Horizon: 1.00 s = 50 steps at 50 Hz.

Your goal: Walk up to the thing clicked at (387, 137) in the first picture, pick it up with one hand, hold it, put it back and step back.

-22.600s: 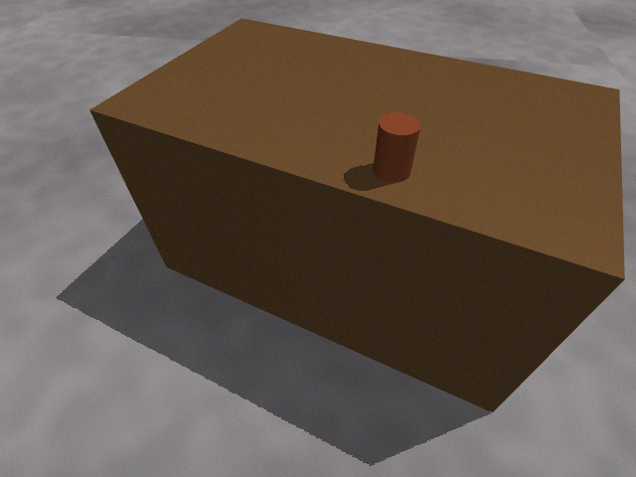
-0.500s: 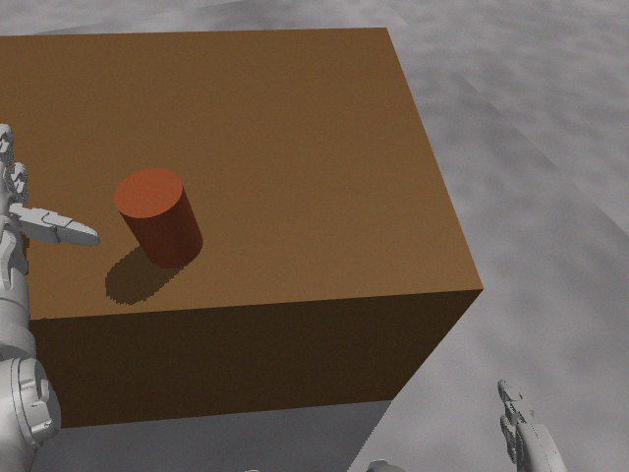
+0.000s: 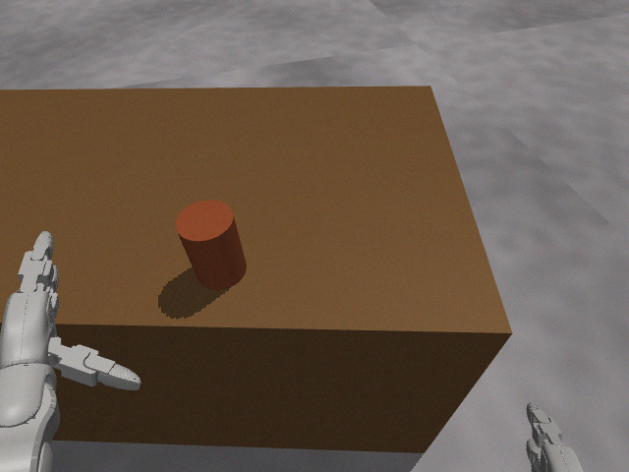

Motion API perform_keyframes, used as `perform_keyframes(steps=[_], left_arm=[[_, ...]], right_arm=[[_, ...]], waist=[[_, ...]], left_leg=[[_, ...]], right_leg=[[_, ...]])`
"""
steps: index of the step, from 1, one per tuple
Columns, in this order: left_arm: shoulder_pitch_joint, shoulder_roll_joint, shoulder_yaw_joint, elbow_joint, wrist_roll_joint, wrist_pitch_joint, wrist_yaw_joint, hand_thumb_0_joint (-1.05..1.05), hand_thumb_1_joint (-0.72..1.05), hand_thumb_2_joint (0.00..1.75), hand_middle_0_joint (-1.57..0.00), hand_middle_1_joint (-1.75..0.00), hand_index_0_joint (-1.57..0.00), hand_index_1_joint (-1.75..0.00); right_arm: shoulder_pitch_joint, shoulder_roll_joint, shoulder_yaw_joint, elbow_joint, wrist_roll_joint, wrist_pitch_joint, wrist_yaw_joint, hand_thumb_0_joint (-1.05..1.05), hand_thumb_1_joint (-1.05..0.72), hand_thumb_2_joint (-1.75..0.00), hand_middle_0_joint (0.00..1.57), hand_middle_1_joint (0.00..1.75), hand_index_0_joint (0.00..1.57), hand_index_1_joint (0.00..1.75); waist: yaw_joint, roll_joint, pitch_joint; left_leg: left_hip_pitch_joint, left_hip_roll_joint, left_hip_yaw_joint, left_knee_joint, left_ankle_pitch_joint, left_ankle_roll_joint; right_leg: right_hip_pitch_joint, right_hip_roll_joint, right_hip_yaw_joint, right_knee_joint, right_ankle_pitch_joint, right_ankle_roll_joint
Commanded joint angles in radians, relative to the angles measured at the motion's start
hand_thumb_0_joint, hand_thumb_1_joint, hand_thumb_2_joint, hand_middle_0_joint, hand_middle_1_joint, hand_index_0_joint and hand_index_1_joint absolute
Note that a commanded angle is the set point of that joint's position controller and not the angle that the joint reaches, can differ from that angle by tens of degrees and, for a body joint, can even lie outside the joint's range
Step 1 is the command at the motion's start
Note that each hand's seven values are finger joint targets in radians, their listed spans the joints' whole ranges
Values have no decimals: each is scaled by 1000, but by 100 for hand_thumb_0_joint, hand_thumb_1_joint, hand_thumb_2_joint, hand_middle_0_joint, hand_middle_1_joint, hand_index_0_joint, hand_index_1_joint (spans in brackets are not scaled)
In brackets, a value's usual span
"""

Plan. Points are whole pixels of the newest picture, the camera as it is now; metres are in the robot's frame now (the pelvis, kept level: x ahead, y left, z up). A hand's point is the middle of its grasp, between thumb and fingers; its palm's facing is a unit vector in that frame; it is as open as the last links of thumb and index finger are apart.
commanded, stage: sink last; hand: left
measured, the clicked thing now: (213, 246) +0.45 +0.19 +0.02
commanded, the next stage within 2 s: home in 0.56 s
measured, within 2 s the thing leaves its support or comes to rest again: neither
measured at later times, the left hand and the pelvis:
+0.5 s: hand (68, 431) +0.15 +0.25 +0.10, palm faces +0.37 -0.83 -0.42, open 17.4 cm; pelvis -0.02 -0.02 -0.01, yaw +1 degrees
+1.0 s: hand (133, 466) +0.15 +0.22 +0.00, palm faces +0.27 -0.92 -0.30, open 17.6 cm; pelvis -0.02 -0.01 -0.01, yaw +1 degrees
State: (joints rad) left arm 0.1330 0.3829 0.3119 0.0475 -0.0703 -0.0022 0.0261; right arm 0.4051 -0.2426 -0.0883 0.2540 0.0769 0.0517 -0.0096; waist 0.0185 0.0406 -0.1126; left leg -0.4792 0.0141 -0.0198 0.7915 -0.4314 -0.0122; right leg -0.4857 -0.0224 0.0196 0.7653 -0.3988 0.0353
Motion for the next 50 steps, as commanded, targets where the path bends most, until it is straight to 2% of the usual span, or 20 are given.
perform_keyframes(steps=[1, 5, 7, 11, 13, 15, 17, 18, 20, 21, 23, 25, 27, 29, 32, 34, 37, 42, 45, 50], left_arm=[[23, 215, 125, -439, -12, -71, 37, 0, -52, 2, -5, -4, -5, -4], [232, 134, 73, -561, -13, -82, 29, 0, -51, 2, -4, -4, -4, -4], [293, 125, 71, -628, -15, -92, 26, 0, -51, 2, -4, -4, -4, -4], [399, 101, 76, -666, -20, -105, 17, 0, -50, 2, -4, -5, -5, -4], [319, 120, 93, -687, -19, -112, 20, 0, -50, 2, -4, -5, -5, -4], [351, 105, 97, -634, -18, -113, 20, 0, -51, 2, -4, -5, -5, -4], [361, 110, 106, -616, -20, -125, 15, 0, -51, 2, -4, -6, -5, -5], [367, 121, 123, -599, -18, -127, 15, 0, -50, 2, -4, -5, -5, -5], [370, 127, 137, -579, -17, -133, 15, 0, -51, 2, -4, -5, -5, -4], [370, 135, 146, -572, -17, -138, 14, 0, -50, 2, -4, -5, -5, -4], [374, 135, 162, -507, -19, -143, 16, 0, -52, 2, -5, -6, -5, -5], [360, 147, 176, -483, -18, -158, 16, 0, -52, 3, -5, -5, -5, -5], [365, 139, 169, -454, -18, -165, 18, 0, -55, 3, -6, -6, -6, -6], [321, 153, 172, -467, -13, -176, 24, 0, -56, 4, -6, -6, -6, -6], [344, 149, 163, -465, -10, -183, 33, 0, -59, 4, -7, -7, -7, -7], [346, 160, 167, -503, -7, -192, 38, 0, -54, 7, -5, -6, -5, -6], [383, 104, 110, -444, -5, -189, 37, 0, -59, 4, -5, -5, -5, -5], [399, 27, 16, -374, 0, -192, 28, 0, -57, 5, -5, -6, -5, -5], [438, -13, -37, -310, 8, -181, 22, 0, -55, 6, -5, -6, -5, -6], [357, -34, -116, -271, 22, -141, 18, 0, -61, 2, -4, -4, -4, -4]], right_arm=[[-13, -122, -93, -184, -1, -44, -33, 0, 55, -5, 6, 5, 5, 5], [-11, -67, -56, -188, -8, -51, -33, 0, 56, -5, 6, 5, 5, 5], [-23, -106, -103, -233, -10, -58, -39, 0, 56, -5, 6, 5, 5, 5], [29, -88, -105, -235, -12, -65, -43, 0, 55, -5, 6, 5, 5, 5], [31, -100, -123, -243, -15, -71, -52, 0, 55, -5, 6, 5, 5, 5], [34, -121, -149, -263, -15, -83, -59, 0, 55, -5, 6, 5, 5, 5], [68, -84, -114, -222, -16, -87, -57, 0, 55, -5, 6, 5, 5, 5], [58, -100, -129, -241, -17, -92, -60, 0, 55, -4, 6, 5, 5, 5], [57, -107, -135, -241, -20, -100, -60, 0, 54, -5, 6, 5, 5, 5], [51, -80, -104, -237, -22, -102, -56, 0, 55, -5, 6, 5, 5, 5], [16, -107, -134, -261, -20, -112, -58, 0, 54, -5, 6, 5, 5, 5], [28, -87, -109, -254, -20, -110, -55, 0, 54, -5, 6, 5, 5, 5], [-9, -119, -138, -260, -22, -117, -61, 0, 52, -5, 6, 5, 5, 5], [7, -94, -101, -259, -25, -124, -61, 0, 50, -6, 6, 5, 5, 5], [8, -133, -143, -258, -26, -141, -69, 0, 47, -7, 6, 5, 5, 5], [8, -115, -125, -251, -25, -146, -66, 0, 39, -15, 11, 13, 11, 13], [6, -66, -73, -205, -24, -150, -59, 0, 15, -39, 12, 16, 12, 16], [-23, 9, 36, -216, -24, -155, -46, 0, -15, -47, 12, 17, 12, 17], [4, -50, -9, -235, -33, -154, -54, 0, -30, -56, 14, 20, 14, 20], [24, -107, -61, -228, -43, -147, -64, 0, -66, -77, 18, 26, 18, 26]], waist=[[5, 36, -108], [20, 23, -72], [7, -2, -71], [7, -32, -31], [-11, -44, -7], [-13, -63, 10], [6, -57, 40], [6, -80, 27], [15, -74, 22], [29, -61, 26], [30, -77, 33], [35, -65, 23], [35, -58, 16], [31, -56, -5], [22, -34, -36], [34, -8, -57], [35, -11, 17], [38, -28, 40], [8, -58, -15], [-31, -58, -39]], left_leg=[[89, -10, 45, -116, 331, -3], [55, -20, 57, -97, 290, 7], [53, -19, 55, -93, 272, 12], [22, -25, 56, -81, 196, 18], [7, -29, 57, -83, 126, 23], [5, -27, 49, -90, 99, 22], [-21, -36, 56, -81, 73, 22], [-23, -37, 56, -75, 67, 24], [-26, -41, 55, -72, 79, 25], [-38, -44, 58, -67, 79, 25], [-48, -41, 55, -72, 75, 25], [-47, -42, 58, -68, 74, 24], [-55, -41, 55, -76, 68, 23], [-43, -40, 55, -76, 61, 26], [-25, -34, 49, -82, 96, 23], [-19, -36, 52, -79, 131, 21], [-43, -30, 46, -93, 113, 18], [-77, -29, 46, -93, 74, 20], [-42, -25, 45, -68, 146, 20], [-29, -20, 37, -47, 167, 16]], right_leg=[[78, 23, -71, -71, 273, -36], [64, 18, -68, -64, 258, -31], [55, 19, -70, -58, 246, -27], [16, 17, -75, -65, 176, -22], [-13, 12, -63, -80, 112, -18], [-23, 14, -68, -78, 74, -18], [-42, 5, -59, -88, 40, -19], [-38, 2, -54, -94, 30, -16], [-25, -4, -51, -90, 44, -15], [-23, -7, -45, -91, 42, -15], [-19, -5, -51, -85, 36, -15], [-18, -10, -37, -88, 24, -18], [-17, -4, -46, -78, 23, -21], [-14, -2, -41, -79, 16, -20], [6, 6, -53, -58, 59, -24], [21, 5, -54, -48, 96, -27], [1, 13, -64, -50, 73, -30], [-18, 14, -65, -51, 34, -29], [-22, 19, -70, -28, 107, -25], [-67, 24, -71, -1, 130, -29]])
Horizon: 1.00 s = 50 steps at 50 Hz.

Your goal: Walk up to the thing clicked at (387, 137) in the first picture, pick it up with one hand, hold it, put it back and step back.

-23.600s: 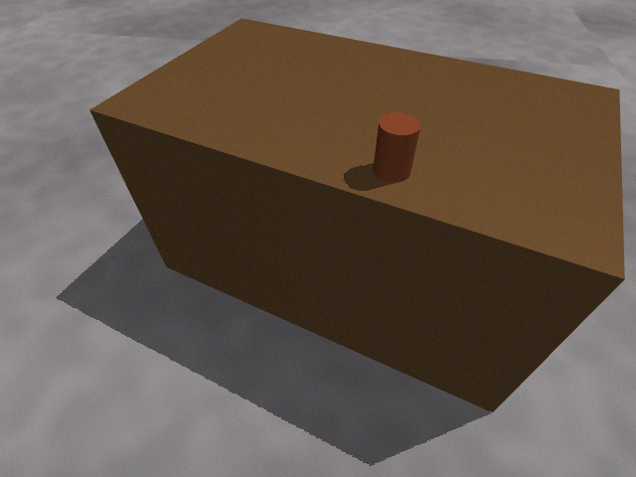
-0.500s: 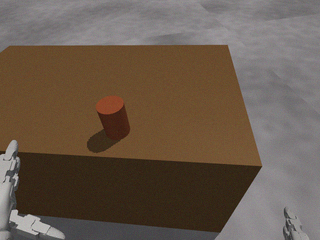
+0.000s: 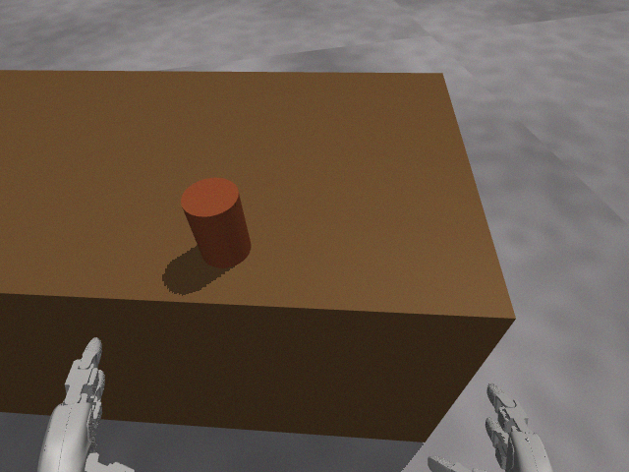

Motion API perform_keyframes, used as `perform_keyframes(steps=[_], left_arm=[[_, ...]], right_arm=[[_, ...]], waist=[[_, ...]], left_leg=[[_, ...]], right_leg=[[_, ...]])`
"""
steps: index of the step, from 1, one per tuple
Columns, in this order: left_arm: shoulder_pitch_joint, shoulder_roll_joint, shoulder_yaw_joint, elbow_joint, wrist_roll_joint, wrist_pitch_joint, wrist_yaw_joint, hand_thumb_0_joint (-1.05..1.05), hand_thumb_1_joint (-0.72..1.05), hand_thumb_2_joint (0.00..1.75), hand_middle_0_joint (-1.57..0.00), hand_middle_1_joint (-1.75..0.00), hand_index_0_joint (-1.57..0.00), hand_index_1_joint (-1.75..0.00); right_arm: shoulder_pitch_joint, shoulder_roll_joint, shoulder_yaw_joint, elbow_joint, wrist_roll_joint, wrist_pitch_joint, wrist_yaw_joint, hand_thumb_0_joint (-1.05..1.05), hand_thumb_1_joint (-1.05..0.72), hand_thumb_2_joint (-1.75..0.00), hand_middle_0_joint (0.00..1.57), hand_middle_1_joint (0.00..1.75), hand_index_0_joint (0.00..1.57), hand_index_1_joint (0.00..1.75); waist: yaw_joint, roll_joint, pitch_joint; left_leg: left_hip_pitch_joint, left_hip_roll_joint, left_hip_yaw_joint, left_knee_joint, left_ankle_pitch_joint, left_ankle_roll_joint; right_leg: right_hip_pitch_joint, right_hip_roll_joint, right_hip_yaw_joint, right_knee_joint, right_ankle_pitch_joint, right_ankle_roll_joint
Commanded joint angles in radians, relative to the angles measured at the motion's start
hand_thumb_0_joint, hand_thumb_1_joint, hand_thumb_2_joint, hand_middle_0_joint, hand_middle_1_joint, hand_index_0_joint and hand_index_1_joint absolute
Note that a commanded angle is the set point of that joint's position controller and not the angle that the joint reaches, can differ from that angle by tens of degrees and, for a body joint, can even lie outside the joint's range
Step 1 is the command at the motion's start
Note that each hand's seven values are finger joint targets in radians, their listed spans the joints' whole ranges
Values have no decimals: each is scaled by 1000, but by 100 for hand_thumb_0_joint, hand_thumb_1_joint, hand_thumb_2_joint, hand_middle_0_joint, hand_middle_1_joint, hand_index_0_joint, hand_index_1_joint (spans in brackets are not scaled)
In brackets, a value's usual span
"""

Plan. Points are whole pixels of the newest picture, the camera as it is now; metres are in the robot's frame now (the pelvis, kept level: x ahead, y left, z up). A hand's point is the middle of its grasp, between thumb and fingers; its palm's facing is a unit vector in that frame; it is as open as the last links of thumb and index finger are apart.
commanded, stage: home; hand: left
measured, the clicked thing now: (218, 224) +0.47 +0.20 +0.03
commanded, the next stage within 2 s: none
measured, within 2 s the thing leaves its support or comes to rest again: neither
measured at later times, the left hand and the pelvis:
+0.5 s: hand (198, 441) +0.18 +0.18 -0.06, palm faces +0.10 -0.97 -0.22, open 17.7 cm; pelvis +0.01 +0.00 -0.01, yaw -1 degrees
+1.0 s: hand (199, 438) +0.18 +0.18 -0.06, palm faces +0.10 -0.97 -0.22, open 17.7 cm; pelvis +0.01 +0.00 -0.02, yaw -1 degrees
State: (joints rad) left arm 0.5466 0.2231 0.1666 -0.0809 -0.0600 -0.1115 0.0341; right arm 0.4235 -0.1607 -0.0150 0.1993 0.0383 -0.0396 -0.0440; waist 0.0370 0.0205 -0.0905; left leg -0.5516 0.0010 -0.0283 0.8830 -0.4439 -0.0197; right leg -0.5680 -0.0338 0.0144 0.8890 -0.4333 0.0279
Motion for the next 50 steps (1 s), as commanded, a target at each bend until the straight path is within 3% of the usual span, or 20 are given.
perform_keyframes(steps=[1, 3, 7, 9, 12, 16, 18, 20, 21, 22, 24, 25, 27, 28, 29, 34, 35, 42, 47, 50], left_arm=[[-59, 115, 13, -122, 16, -21, 11, 0, -61, 2, -4, -4, -4, -4], [-76, 92, -34, -91, 23, -5, 13, 0, -61, 2, -4, -4, -4, -4], [-133, 91, -70, -59, 31, 22, 26, 0, -61, 2, -4, -5, -4, -4], [-119, 91, -73, -37, 33, 36, 32, 0, -61, 2, -4, -4, -4, -4], [-117, 102, -71, -17, 29, 56, 40, 0, -60, 3, -4, -5, -4, -5], [-75, 84, -87, -16, 28, 73, 48, 0, -61, 1, -4, -4, -4, -4], [-77, 61, -110, 1, 26, 82, 45, 0, -61, 1, -4, -4, -4, -4], [-103, 57, -120, -6, 26, 87, 45, 0, -61, 1, -4, -4, -4, -4], [-109, 57, -117, 0, 27, 89, 44, 0, -61, 1, -4, -4, -4, -4], [-101, 49, -126, 0, 29, 95, 44, 0, -61, 2, -4, -4, -4, -4], [-114, 60, -116, -12, 29, 93, 43, 0, -60, 3, -4, -4, -4, -5], [-96, 67, -108, -13, 29, 95, 46, 0, -60, 3, -4, -4, -4, -5], [-120, 67, -113, -24, 32, 97, 45, 0, -59, 3, -4, -5, -4, -5], [-111, 77, -100, -42, 30, 97, 48, 0, -59, 3, -4, -5, -4, -5], [-128, 73, -110, -41, 30, 101, 47, 0, -60, 2, -4, -4, -4, -4], [-104, 78, -101, -53, 30, 107, 53, 0, -58, 4, -5, -5, -4, -5], [-105, 76, -101, -54, 29, 107, 53, 0, -59, 3, -4, -5, -4, -5], [-76, 67, -110, -56, 30, 116, 55, 0, -60, 2, -4, -4, -4, -4], [-82, 77, -102, -79, 30, 115, 56, 0, -59, 3, -4, -5, -4, -5], [-91, 67, -115, -76, 32, 117, 56, 0, -61, 2, -4, -4, -4, -4]], right_arm=[[5, -177, -116, -186, -5, -55, -30, 0, -73, -81, 18, 27, 18, 27], [4, -141, -68, -209, -5, -48, -29, 0, -88, -90, 20, 30, 20, 30], [-16, -108, -19, -228, -9, -35, -31, 0, -90, -90, 20, 30, 20, 30], [-9, -114, -32, -248, -13, -25, -36, 0, -90, -90, 20, 30, 20, 30], [-9, -125, -36, -260, -15, -12, -38, 0, -90, -90, 20, 30, 20, 30], [-20, -136, -55, -292, -14, 10, -39, 0, -90, -90, 20, 30, 20, 30], [-1, -143, -58, -297, -14, 20, -39, 0, -90, -90, 20, 30, 20, 30], [2, -121, -37, -297, -11, 28, -38, 0, -90, -90, 20, 30, 20, 30], [-4, -134, -47, -317, -10, 30, -41, 0, -90, -90, 20, 30, 20, 30], [-4, -127, -39, -322, -10, 31, -40, 0, -90, -90, 20, 30, 20, 30], [15, -133, -50, -321, -9, 39, -41, 0, -90, -90, 20, 30, 20, 30], [15, -137, -49, -325, -9, 43, -42, 0, -90, -90, 20, 30, 20, 30], [33, -140, -50, -336, -8, 48, -44, 0, -90, -90, 20, 30, 20, 30], [35, -136, -47, -341, -7, 52, -43, 0, -90, -90, 20, 30, 20, 30], [31, -131, -41, -340, -6, 51, -43, 0, -90, -90, 20, 30, 20, 30], [43, -129, -40, -345, -9, 61, -48, 0, -90, -90, 20, 30, 20, 30], [20, -128, -34, -352, -8, 61, -48, 0, -90, -90, 20, 30, 20, 30], [31, -141, -49, -371, -6, 68, -50, 0, -90, -90, 20, 30, 20, 30], [49, -132, -47, -371, -9, 77, -48, 0, -90, -90, 20, 30, 20, 30], [44, -139, -52, -372, -9, 82, -49, 0, -90, -90, 20, 30, 20, 30]], waist=[[-47, -42, -70], [-43, -42, -105], [-22, 29, -115], [-19, 43, -146], [-17, 45, -122], [-9, 31, -141], [-32, -14, -125], [-36, -32, -95], [-46, -62, -97], [-37, -70, -105], [-43, -59, -95], [-28, -48, -112], [-45, -62, -126], [-31, -42, -135], [-41, -37, -115], [-34, -24, -146], [-24, -21, -130], [-37, -38, -120], [-35, -28, -168], [-38, -25, -143]], left_leg=[[39, -5, 41, -136, 185, 22], [33, -7, 44, -113, 209, 22], [7, 0, 38, -114, 208, 11], [3, 2, 36, -113, 204, 7], [-25, -4, 44, -109, 154, 12], [-19, -1, 50, -96, 218, 8], [-23, 1, 52, -81, 221, 15], [-37, -2, 59, -75, 185, 21], [-38, -1, 58, -73, 165, 25], [-40, 0, 55, -78, 163, 24], [-43, -1, 58, -82, 132, 25], [-45, -1, 56, -84, 148, 21], [-36, -2, 60, -70, 167, 24], [-44, -6, 62, -66, 177, 23], [-40, -4, 63, -69, 166, 23], [-39, -6, 64, -51, 199, 22], [-49, -6, 63, -57, 189, 20], [-57, -3, 58, -60, 155, 23], [-44, -2, 57, -37, 240, 21], [-55, 0, 54, -44, 217, 17]], right_leg=[[17, 36, -68, -115, 167, -23], [24, 31, -61, -104, 190, -23], [23, 29, -59, -73, 179, -34], [25, 31, -58, -64, 172, -37], [24, 27, -53, -78, 139, -35], [34, 32, -55, -62, 188, -38], [24, 34, -54, -66, 204, -33], [3, 31, -50, -82, 181, -27], [-2, 31, -47, -89, 165, -23], [-5, 33, -51, -82, 158, -24], [-17, 32, -49, -84, 127, -24], [-6, 34, -52, -77, 138, -28], [-7, 32, -48, -72, 165, -24], [5, 29, -44, -70, 177, -26], [-14, 30, -45, -71, 167, -24], [3, 27, -41, -60, 202, -25], [-1, 26, -41, -60, 187, -27], [-19, 31, -45, -58, 154, -27], [4, 31, -46, -35, 240, -27], [-17, 32, -49, -34, 208, -30]])
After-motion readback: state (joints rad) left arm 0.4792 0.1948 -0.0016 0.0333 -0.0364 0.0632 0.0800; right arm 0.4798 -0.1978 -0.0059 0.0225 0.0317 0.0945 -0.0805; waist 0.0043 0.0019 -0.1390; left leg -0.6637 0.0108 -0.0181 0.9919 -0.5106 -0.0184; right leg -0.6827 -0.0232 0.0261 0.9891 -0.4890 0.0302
